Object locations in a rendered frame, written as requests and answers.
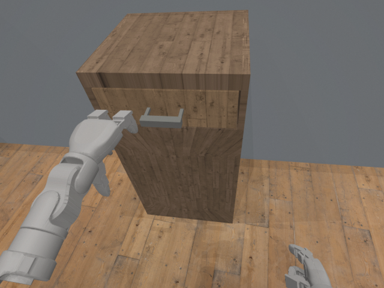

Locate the right robot hand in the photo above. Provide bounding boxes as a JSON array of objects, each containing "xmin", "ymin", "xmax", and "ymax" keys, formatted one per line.
[{"xmin": 285, "ymin": 244, "xmax": 331, "ymax": 288}]

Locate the handle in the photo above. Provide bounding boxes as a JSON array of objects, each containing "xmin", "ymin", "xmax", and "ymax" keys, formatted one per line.
[{"xmin": 139, "ymin": 107, "xmax": 184, "ymax": 128}]

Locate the left robot hand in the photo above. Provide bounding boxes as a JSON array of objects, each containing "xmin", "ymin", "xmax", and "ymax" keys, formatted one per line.
[{"xmin": 69, "ymin": 110, "xmax": 138, "ymax": 197}]

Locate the robot left forearm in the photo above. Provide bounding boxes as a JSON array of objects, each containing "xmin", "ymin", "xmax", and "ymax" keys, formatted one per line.
[{"xmin": 0, "ymin": 152, "xmax": 99, "ymax": 286}]

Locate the drawer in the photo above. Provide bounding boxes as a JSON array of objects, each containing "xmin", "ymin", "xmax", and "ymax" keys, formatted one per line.
[{"xmin": 92, "ymin": 88, "xmax": 239, "ymax": 128}]

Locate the cabinet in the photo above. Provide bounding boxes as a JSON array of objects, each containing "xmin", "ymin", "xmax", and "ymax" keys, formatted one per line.
[{"xmin": 76, "ymin": 10, "xmax": 251, "ymax": 224}]

